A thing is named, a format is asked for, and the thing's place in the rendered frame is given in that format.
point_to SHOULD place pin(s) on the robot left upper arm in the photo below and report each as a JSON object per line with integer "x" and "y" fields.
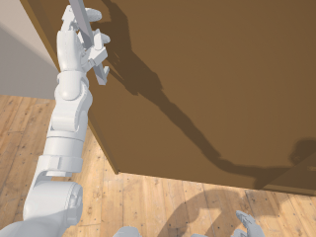
{"x": 53, "y": 206}

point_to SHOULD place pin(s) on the left robot thigh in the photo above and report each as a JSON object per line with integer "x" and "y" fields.
{"x": 128, "y": 231}

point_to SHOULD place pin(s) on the robot left forearm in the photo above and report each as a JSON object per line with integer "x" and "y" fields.
{"x": 66, "y": 131}

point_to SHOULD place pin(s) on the wardrobe door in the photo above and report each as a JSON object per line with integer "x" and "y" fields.
{"x": 301, "y": 176}
{"x": 219, "y": 92}

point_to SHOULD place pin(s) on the left robot hand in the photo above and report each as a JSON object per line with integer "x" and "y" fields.
{"x": 71, "y": 47}

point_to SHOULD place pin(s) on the right robot hand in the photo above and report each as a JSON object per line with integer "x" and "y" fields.
{"x": 253, "y": 229}

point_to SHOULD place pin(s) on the handle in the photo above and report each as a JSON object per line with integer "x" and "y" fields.
{"x": 84, "y": 26}

